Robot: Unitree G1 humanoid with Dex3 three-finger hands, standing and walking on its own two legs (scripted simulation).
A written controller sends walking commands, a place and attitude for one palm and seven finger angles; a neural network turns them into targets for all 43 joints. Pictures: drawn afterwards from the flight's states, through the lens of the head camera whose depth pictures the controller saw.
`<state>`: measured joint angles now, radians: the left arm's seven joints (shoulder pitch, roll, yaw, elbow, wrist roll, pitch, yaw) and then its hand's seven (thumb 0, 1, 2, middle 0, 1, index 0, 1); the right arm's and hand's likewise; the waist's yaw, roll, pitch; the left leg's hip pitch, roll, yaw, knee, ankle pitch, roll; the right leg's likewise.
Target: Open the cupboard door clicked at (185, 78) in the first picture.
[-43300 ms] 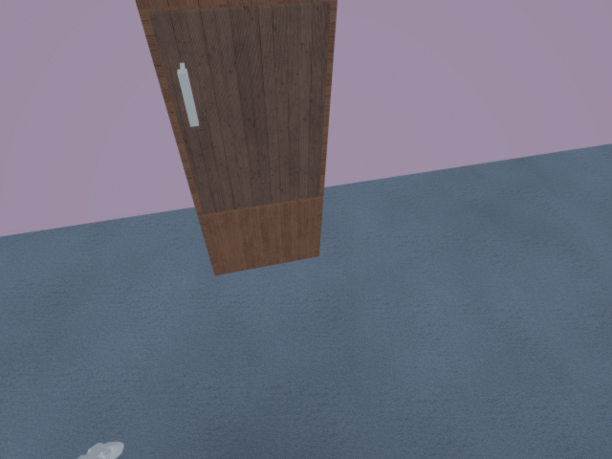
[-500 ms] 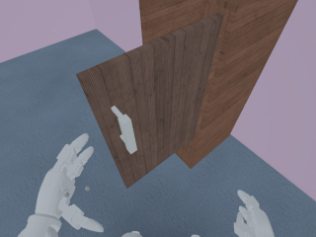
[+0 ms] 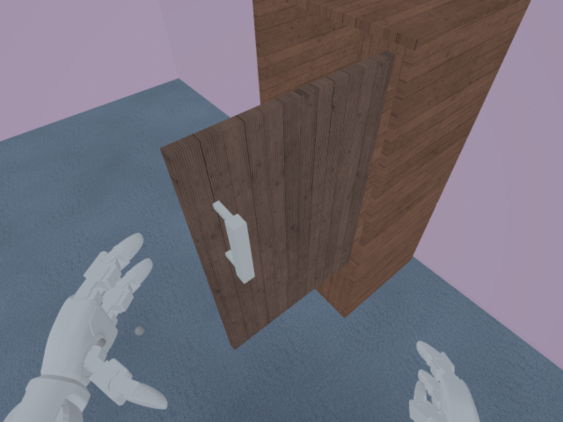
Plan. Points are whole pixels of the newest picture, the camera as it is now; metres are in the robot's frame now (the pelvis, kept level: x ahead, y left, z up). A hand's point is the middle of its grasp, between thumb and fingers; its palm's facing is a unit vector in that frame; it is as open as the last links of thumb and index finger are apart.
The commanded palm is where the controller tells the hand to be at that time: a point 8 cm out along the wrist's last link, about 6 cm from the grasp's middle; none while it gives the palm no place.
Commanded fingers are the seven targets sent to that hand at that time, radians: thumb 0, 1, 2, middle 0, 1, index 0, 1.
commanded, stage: draw the hand back to the body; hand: left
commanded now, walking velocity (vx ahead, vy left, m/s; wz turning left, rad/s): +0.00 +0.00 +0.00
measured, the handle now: (233, 242) +0.35 +0.10 +0.07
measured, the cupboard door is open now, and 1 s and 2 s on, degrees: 89 89 89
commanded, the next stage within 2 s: step back with the hand held close in 1.20 s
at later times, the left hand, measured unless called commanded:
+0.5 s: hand (60, 301) +0.21 +0.25 +0.15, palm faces +0.36 -0.85 -0.39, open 12.9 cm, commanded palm +0.16 +0.29 +0.17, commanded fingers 0.00 0.38 0.68 -0.18 -0.30 -0.18 -0.30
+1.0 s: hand (25, 264) +0.22 +0.27 +0.20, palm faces +0.46 -0.79 -0.40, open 7.7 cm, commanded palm +0.17 +0.31 +0.21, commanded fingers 0.00 0.90 0.90 -0.20 -0.30 -0.20 -0.30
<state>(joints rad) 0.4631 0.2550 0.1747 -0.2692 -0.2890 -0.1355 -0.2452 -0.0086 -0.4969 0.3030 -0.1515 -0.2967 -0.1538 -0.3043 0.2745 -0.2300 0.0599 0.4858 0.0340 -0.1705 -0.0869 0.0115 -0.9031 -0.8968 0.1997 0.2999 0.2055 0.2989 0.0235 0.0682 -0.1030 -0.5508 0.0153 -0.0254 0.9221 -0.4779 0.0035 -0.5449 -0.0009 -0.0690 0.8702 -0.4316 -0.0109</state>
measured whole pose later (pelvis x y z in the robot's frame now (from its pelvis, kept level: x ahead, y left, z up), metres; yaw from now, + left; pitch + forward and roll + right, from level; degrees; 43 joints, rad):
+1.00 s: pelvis +0.02 +0.01 +0.05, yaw -2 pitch -4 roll -1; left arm 0.43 0.32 0.34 -0.36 -0.04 -0.06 0.12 0.01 0.83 0.87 -0.20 -0.30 -0.21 -0.31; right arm 0.18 -0.23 0.03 0.65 -0.02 -0.10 -0.08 0.01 -0.90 -0.90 0.20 0.30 0.21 0.30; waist 0.08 0.07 0.03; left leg -0.05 0.00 0.02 0.39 -0.27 0.01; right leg -0.07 0.00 -0.02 0.37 -0.23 0.00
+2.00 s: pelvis -0.08 +0.03 +0.03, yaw +0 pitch -2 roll -1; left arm 0.51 0.41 0.44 -0.49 0.02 -0.22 0.15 0.02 0.89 0.90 -0.21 -0.30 -0.21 -0.31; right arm 0.22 -0.21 0.00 0.54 0.00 -0.06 -0.09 0.01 -0.90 -0.90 0.20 0.30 0.21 0.30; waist 0.00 -0.01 0.07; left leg -0.37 -0.02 0.03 0.60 -0.21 0.06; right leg -0.37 0.01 0.05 0.56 -0.16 0.03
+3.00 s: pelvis -0.23 -0.01 +0.04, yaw -7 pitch -1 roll +1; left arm 0.65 0.47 0.45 -0.53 -0.03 -0.18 0.15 0.02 0.89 0.90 -0.21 -0.30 -0.22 -0.31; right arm 0.27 -0.22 -0.01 0.63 -0.02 -0.11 -0.09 0.01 -0.90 -0.90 0.20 0.30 0.20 0.30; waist -0.01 -0.02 0.01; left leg -0.42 -0.02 0.02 0.65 -0.28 0.00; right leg -0.26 0.02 -0.08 0.52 -0.25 -0.07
